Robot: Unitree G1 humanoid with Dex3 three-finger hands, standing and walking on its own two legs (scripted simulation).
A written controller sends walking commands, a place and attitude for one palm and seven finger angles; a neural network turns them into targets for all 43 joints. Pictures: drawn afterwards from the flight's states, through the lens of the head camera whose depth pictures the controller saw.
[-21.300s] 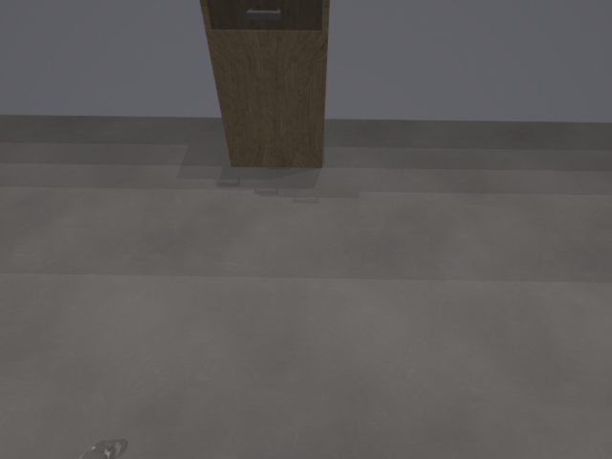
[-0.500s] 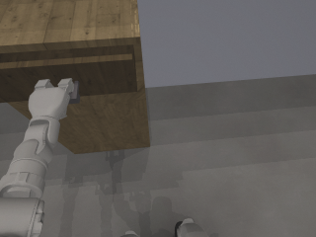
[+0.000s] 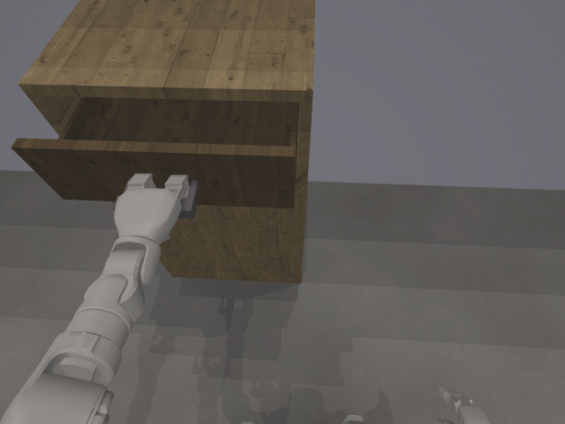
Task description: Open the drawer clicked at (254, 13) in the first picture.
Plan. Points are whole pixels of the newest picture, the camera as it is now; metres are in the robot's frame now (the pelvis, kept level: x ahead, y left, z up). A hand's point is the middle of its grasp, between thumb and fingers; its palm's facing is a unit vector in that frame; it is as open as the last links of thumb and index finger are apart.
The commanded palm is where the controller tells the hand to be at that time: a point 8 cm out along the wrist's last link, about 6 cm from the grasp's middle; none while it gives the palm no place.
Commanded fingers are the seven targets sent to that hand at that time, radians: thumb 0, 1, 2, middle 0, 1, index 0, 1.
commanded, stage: pull the drawer open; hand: left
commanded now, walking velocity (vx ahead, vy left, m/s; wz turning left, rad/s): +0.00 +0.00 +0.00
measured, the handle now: (159, 196) +0.44 +0.23 +0.01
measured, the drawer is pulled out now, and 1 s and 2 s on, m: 0.11 0.21 0.30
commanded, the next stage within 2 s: none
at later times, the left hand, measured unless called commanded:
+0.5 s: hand (161, 234) +0.39 +0.22 -0.01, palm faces -0.06 -0.01 -1.00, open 5.6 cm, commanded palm +0.34 +0.22 +0.04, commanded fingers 0.00 0.90 0.90 -0.40 -1.35 -0.40 -1.35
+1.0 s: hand (146, 291) +0.29 +0.22 -0.01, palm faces +0.01 -0.04 -1.00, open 5.5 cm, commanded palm +0.27 +0.23 +0.04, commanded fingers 0.00 0.90 0.90 -0.40 -1.35 -0.40 -1.35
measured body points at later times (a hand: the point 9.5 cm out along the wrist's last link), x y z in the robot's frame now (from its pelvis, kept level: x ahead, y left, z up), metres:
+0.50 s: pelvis -0.03 -0.02 -0.01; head +0.06 -0.05 +0.43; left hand +0.38 +0.22 +0.04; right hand -0.01 -0.31 -0.14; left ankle -0.05 +0.09 -0.70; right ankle +0.00 -0.13 -0.70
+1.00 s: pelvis +0.00 -0.01 +0.00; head +0.07 -0.02 +0.45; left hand +0.29 +0.22 +0.04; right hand +0.19 -0.25 -0.11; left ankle -0.05 +0.09 -0.70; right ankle +0.00 -0.13 -0.70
